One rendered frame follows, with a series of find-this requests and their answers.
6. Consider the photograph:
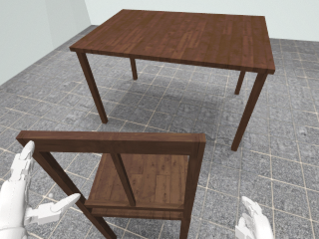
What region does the left robot forearm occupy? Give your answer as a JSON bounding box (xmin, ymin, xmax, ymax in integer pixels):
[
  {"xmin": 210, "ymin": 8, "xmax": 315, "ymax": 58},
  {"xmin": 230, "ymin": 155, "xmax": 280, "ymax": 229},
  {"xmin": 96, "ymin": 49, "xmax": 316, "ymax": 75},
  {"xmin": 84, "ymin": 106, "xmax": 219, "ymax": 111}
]
[{"xmin": 0, "ymin": 227, "xmax": 28, "ymax": 239}]

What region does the robot left hand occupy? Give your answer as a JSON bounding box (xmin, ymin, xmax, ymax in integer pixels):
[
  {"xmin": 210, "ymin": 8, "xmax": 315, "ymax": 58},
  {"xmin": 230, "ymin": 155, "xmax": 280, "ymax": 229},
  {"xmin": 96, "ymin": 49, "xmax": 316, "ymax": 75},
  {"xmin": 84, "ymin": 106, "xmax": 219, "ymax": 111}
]
[{"xmin": 0, "ymin": 140, "xmax": 81, "ymax": 230}]

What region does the robot right hand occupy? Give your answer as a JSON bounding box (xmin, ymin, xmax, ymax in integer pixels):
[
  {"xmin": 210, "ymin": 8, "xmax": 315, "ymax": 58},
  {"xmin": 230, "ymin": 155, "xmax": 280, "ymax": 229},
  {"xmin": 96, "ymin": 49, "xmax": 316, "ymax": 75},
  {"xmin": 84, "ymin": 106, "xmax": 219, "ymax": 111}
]
[{"xmin": 235, "ymin": 196, "xmax": 274, "ymax": 239}]

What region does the chair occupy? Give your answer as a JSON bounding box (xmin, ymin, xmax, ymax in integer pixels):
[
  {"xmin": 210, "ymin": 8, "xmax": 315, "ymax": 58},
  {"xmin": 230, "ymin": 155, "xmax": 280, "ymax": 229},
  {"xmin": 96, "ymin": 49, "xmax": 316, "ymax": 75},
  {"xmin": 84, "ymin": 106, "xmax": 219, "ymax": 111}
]
[{"xmin": 16, "ymin": 130, "xmax": 206, "ymax": 239}]

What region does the table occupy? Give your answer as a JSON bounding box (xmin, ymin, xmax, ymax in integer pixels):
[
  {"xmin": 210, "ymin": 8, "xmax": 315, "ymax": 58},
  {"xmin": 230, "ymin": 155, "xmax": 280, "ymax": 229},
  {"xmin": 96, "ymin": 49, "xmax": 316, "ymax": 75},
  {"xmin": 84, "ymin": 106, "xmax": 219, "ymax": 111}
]
[{"xmin": 69, "ymin": 9, "xmax": 276, "ymax": 151}]

